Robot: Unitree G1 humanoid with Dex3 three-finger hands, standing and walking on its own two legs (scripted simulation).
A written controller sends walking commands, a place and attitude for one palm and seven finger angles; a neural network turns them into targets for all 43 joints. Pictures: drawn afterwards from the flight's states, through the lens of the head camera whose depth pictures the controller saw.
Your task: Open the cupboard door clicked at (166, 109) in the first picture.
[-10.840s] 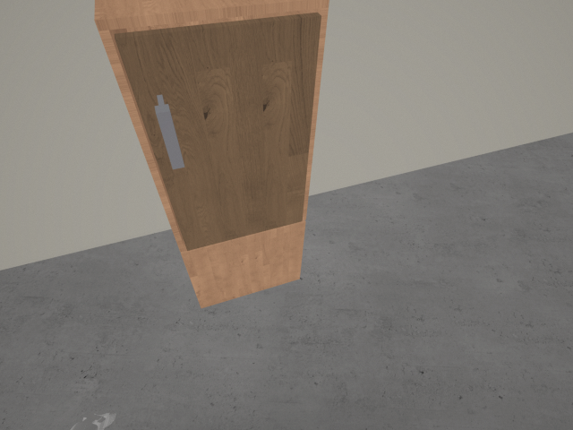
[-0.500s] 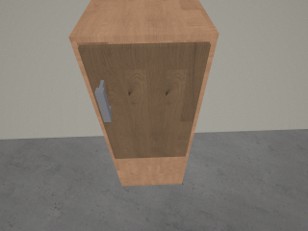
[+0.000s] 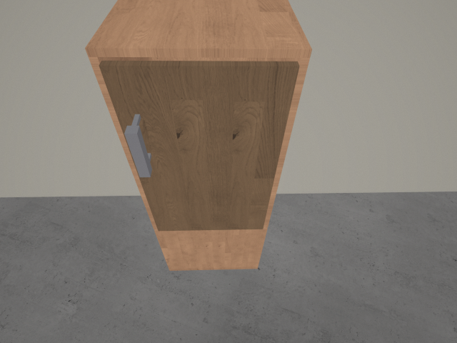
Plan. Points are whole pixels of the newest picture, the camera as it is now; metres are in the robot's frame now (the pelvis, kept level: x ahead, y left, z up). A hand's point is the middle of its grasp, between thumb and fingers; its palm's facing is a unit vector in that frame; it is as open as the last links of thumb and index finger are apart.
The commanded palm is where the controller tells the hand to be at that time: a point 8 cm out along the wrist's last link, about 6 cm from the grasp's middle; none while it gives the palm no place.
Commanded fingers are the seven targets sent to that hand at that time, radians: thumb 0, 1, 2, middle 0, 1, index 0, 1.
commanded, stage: look again from close up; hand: left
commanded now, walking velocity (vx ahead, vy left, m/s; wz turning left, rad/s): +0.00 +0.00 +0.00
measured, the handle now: (141, 146) +0.48 +0.22 +0.06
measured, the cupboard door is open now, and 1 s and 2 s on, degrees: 0 0 0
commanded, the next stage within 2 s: shuffle to correct the standing spot in 0.30 s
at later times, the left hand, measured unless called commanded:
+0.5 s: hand out of the picture +0.00 +0.16 -0.17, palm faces +0.02 -0.97 -0.23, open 7.4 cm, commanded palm none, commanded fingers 0.00 0.90 0.90 -0.20 -0.30 -0.20 -0.30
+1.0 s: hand out of the picture -0.01 +0.16 -0.18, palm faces +0.03 -0.98 -0.19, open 7.4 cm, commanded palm none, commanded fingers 0.00 0.90 0.90 -0.20 -0.30 -0.20 -0.30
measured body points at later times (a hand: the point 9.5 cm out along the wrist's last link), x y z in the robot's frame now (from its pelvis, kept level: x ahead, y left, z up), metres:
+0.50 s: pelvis +0.00 -0.03 +0.00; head +0.01 -0.03 +0.45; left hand +0.00 +0.21 -0.15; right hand +0.03 -0.26 -0.16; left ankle +0.02 +0.10 -0.74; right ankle -0.06 -0.14 -0.74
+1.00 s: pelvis +0.00 -0.01 -0.01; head +0.03 +0.00 +0.44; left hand -0.01 +0.22 -0.17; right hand +0.02 -0.24 -0.16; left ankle +0.02 +0.10 -0.74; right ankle -0.06 -0.14 -0.74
